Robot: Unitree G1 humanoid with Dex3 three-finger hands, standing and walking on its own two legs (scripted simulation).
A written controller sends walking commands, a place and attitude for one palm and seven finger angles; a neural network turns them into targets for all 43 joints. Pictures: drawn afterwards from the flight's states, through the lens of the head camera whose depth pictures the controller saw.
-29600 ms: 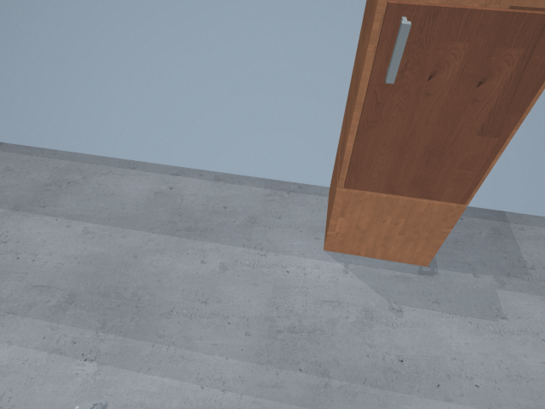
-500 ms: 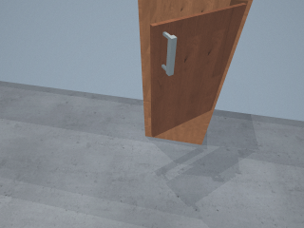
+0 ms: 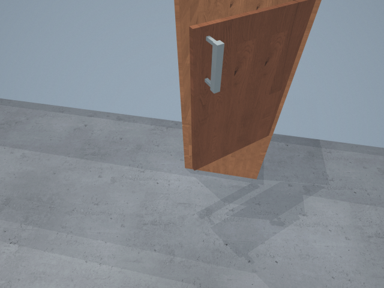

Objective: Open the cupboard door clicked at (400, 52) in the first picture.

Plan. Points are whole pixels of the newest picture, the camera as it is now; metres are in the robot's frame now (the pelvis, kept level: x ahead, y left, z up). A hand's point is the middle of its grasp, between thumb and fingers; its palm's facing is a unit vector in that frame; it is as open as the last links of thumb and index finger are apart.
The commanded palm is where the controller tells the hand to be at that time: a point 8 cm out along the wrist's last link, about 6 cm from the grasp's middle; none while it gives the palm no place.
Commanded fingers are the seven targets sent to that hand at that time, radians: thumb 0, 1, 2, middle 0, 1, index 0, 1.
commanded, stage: look to check the result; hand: left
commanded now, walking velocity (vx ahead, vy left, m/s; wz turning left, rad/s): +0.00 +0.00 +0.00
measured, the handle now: (212, 65) +0.62 -0.02 +0.15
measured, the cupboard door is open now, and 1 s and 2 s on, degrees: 40 40 40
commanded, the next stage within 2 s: walk to a spot facing it in 0.12 s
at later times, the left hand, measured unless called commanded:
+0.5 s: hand out of the picture +0.06 +0.20 -0.17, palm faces -0.06 -0.96 -0.26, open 7.4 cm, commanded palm none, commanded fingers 0.00 0.90 0.90 -0.20 -0.30 -0.20 -0.30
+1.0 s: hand out of the picture +0.11 +0.14 -0.17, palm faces -0.31 -0.91 -0.26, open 7.4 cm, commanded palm none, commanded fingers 0.00 0.90 0.90 -0.20 -0.30 -0.20 -0.30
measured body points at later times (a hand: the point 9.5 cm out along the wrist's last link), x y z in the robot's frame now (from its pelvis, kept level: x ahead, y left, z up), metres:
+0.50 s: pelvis +0.01 +0.00 -0.01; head +0.03 -0.02 +0.44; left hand +0.06 +0.25 -0.15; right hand +0.04 -0.26 -0.16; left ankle +0.02 +0.11 -0.74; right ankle +0.00 -0.11 -0.74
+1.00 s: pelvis +0.01 -0.03 +0.00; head +0.06 -0.06 +0.44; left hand +0.13 +0.19 -0.15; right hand +0.02 -0.30 -0.15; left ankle +0.04 +0.13 -0.68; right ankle -0.01 -0.11 -0.74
